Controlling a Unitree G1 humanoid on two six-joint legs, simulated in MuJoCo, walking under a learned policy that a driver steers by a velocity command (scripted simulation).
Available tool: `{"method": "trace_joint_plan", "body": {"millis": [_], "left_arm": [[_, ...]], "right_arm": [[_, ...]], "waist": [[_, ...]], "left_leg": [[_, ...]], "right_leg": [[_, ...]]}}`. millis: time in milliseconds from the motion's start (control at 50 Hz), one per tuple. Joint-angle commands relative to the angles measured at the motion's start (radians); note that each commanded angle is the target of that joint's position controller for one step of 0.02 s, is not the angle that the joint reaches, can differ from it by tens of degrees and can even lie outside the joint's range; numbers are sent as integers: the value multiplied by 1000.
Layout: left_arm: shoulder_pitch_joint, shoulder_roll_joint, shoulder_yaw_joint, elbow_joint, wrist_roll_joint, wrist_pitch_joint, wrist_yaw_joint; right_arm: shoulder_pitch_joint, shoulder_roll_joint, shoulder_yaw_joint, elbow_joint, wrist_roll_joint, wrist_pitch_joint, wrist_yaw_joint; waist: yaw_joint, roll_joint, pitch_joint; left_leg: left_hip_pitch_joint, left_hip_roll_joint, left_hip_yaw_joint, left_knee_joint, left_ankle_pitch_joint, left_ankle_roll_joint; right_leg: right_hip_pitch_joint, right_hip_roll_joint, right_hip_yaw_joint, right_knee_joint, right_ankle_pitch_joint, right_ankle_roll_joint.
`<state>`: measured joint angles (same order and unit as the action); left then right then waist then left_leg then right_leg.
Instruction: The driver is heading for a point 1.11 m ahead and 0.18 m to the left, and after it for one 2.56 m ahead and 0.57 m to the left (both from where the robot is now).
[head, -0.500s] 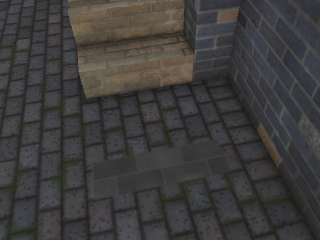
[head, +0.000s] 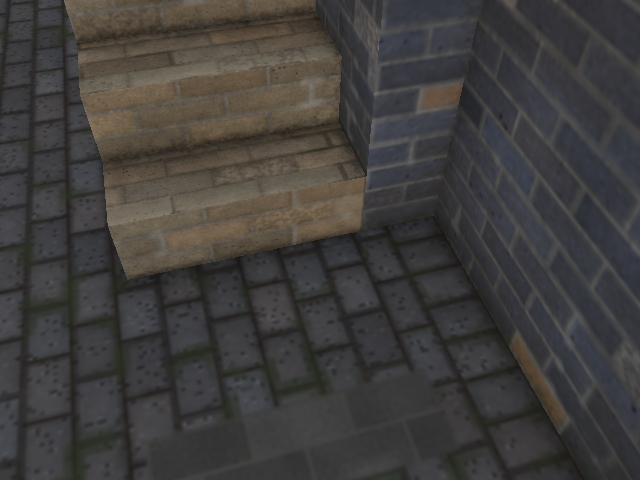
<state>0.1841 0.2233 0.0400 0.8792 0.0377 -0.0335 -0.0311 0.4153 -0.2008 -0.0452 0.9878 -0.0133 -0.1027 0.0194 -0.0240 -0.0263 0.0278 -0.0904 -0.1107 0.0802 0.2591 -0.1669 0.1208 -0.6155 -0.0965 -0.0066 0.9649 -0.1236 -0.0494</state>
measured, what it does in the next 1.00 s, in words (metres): walks ahead: right foot, then left foot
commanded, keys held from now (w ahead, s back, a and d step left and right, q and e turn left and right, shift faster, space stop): w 1.00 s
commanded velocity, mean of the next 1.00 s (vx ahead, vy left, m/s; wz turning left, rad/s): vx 0.50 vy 0.00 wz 0.00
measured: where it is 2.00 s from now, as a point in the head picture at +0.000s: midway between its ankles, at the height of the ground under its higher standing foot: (214, 357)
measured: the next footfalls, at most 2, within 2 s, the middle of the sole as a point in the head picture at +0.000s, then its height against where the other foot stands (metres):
right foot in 0.26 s outside the picture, level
left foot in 0.80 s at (278, 428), level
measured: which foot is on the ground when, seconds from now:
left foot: down 0.00-0.28, up 0.30-0.78, down 0.80-1.00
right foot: up 0.00-0.24, down 0.26-0.82, up 0.84-1.00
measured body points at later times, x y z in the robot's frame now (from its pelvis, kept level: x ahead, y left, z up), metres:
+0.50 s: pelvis +0.27 -0.04 +0.00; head +0.29 -0.06 +0.45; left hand +0.27 +0.20 -0.14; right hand +0.35 -0.29 -0.15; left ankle +0.31 +0.11 -0.67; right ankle +0.27 -0.11 -0.75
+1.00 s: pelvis +0.55 +0.04 +0.00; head +0.59 +0.06 +0.45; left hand +0.62 +0.29 -0.15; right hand +0.61 -0.22 -0.13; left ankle +0.58 +0.09 -0.75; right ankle +0.52 -0.11 -0.66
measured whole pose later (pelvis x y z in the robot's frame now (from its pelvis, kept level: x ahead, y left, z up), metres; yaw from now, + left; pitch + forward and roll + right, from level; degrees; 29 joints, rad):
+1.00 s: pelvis +0.55 +0.04 +0.00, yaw +2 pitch +0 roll -1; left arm 0.21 0.21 0.05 0.97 0.02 -0.07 -0.01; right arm 0.25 -0.23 -0.04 1.01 -0.02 -0.12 0.02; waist 0.00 -0.02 0.07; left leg -0.21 -0.07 0.06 0.34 -0.14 0.11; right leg -0.46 -0.06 0.01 1.10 -0.27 -0.06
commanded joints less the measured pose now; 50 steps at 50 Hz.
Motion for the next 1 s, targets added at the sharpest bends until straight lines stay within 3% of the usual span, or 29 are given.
{"method": "trace_joint_plan", "body": {"millis": [20,120,180,220,240,260,280,300,320,340,360,400,440,480,520,560,620,700,760,780,800,820,840,860,880,900,920,940,1000], "left_arm": [[-76,36,3,-58,-6,-5,-4],[-227,20,-5,-94,-18,-12,-4],[-264,32,-1,-114,-16,-22,-1],[-194,42,5,-98,-10,-30,10],[-95,56,14,-68,-7,-37,19],[77,92,31,-13,4,-49,31],[279,169,54,21,30,-59,44],[332,260,76,33,46,-60,42],[251,188,65,35,15,-49,32],[158,131,50,20,0,-49,25],[122,89,41,25,-5,-54,20],[118,12,14,46,-6,-62,30],[174,25,12,80,-20,-79,36],[208,46,12,100,-31,-89,37],[232,45,7,109,-32,-92,34],[265,62,10,124,-32,-98,29],[311,66,8,141,-38,-107,33],[314,78,10,151,-28,-105,44],[295,101,16,151,-16,-87,53],[285,111,17,153,-12,-78,54],[273,109,15,147,-8,-67,52],[270,67,6,108,-16,-64,51],[396,-33,-12,97,-60,-65,34],[338,55,8,117,-43,-66,40],[227,68,14,93,-46,-69,37],[185,53,11,87,-48,-72,35],[170,32,12,93,-43,-69,32],[174,18,9,92,-28,-56,26],[127,14,12,76,-4,-23,19]], "right_arm": [[30,-107,-15,-33,4,-14,-7],[118,-104,-8,11,-8,-8,-16],[135,-117,-8,37,-17,-5,-26],[93,-142,-12,40,-15,-11,-34],[81,-150,-13,46,-11,-11,-35],[64,-145,-10,44,-7,-10,-34],[28,-123,0,7,3,-14,-33],[134,-23,19,-1,35,-18,-25],[90,-138,-7,20,6,-18,-29],[5,-137,-9,-6,0,-23,-20],[-41,-109,-2,-15,-7,-25,-15],[-56,-65,3,-13,-31,4,3],[-57,-35,8,-12,-43,26,16],[-127,-33,11,-38,-47,36,25],[-239,-40,13,-81,-42,40,28],[-372,-35,24,-138,-25,46,26],[-453,-43,26,-174,-16,51,26],[-512,-69,18,-205,-19,50,24],[-459,-87,8,-193,-27,37,17],[-350,-103,0,-154,-28,28,18],[-180,-131,-15,-93,-29,17,11],[-4,-214,-35,-54,-53,4,-2],[23,-303,-63,-46,-63,1,-4],[-58,-252,-56,-61,-34,7,1],[-153,-189,-41,-77,-17,1,3],[-192,-140,-27,-78,-15,-8,5],[-199,-121,-19,-64,-13,-17,1],[-194,-101,-8,-44,-10,-24,-2],[-134,-123,-2,4,10,-49,-7]], "waist": [[4,57,70],[-49,82,82],[-47,90,87],[-4,107,57],[39,102,4],[110,76,-89],[193,3,-223],[134,-214,-307],[112,-60,-222],[82,-21,-122],[67,16,-74],[26,-16,-39],[6,-23,-24],[0,-25,11],[15,-34,49],[46,-37,81],[53,-55,85],[40,-57,95],[6,-75,53],[-41,-84,-2],[-108,-48,-95],[-153,24,-237],[-67,330,-313],[-50,204,-242],[-22,121,-127],[0,61,-87],[20,40,-53],[43,62,-50],[56,82,-37]], "left_leg": [[-48,274,-198,-168,128,65],[69,283,-172,-115,270,60],[162,316,-178,-52,427,80],[163,326,-166,30,629,82],[154,310,-145,139,764,70],[73,267,-106,323,742,46],[-132,222,-72,604,445,22],[-506,29,-25,958,-278,-30],[-603,78,-132,1020,-301,-18],[-614,130,-143,983,-202,-16],[-584,162,-140,930,-143,-25],[-518,183,-136,861,-99,-42],[-511,185,-113,840,-68,-56],[-556,203,-91,786,5,-72],[-584,209,-68,670,98,-87],[-571,197,-41,543,183,-100],[-525,178,-40,412,274,-87],[-496,163,-51,321,224,-51],[-375,108,-16,263,46,0],[-260,83,-16,232,10,28],[-68,63,-9,183,7,52],[179,279,-220,176,-130,93],[452,526,-747,62,-253,227],[359,485,-791,-22,-220,183],[217,440,-576,-5,-84,146],[107,399,-458,-16,112,122],[30,366,-378,-33,190,102],[-11,339,-330,-52,239,84],[-34,302,-234,-70,451,86]], "right_leg": [[-30,-4,-21,-154,105,26],[-8,46,-67,-336,126,19],[-3,63,-76,-387,35,-14],[134,100,-92,-445,-38,-46],[266,137,-111,-484,-54,-66],[490,128,-86,-524,-33,-97],[758,-83,145,-552,-160,-162],[994,-357,651,-669,-269,-295],[902,-317,665,-728,-269,-275],[792,-266,480,-727,-185,-242],[692,-219,369,-749,-65,-216],[582,-150,240,-790,44,-176],[546,-136,181,-804,163,-175],[520,-121,133,-833,184,-169],[497,-94,95,-855,185,-157],[490,-75,65,-885,206,-148],[542,-85,46,-894,234,-127],[656,-126,32,-866,299,-110],[725,-139,3,-700,589,-92],[726,-139,6,-564,693,-83],[672,-100,-26,-354,669,-68],[482,-48,-65,-56,318,-52],[54,153,-86,282,-331,-15],[-30,116,58,364,-338,-43],[-30,65,64,348,-210,-50],[26,37,64,292,-155,-44],[65,12,65,237,-147,-39],[110,4,59,192,-139,-26],[128,16,17,112,-102,15]]}}
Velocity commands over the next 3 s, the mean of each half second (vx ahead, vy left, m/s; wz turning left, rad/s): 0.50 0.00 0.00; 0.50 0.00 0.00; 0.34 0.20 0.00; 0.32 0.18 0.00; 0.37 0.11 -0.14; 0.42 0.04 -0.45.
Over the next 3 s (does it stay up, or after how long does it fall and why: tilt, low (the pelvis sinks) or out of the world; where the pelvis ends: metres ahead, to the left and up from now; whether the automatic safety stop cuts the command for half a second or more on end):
stays up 0.91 0.28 -0.03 its command is cut before an obstacle after 1.1 s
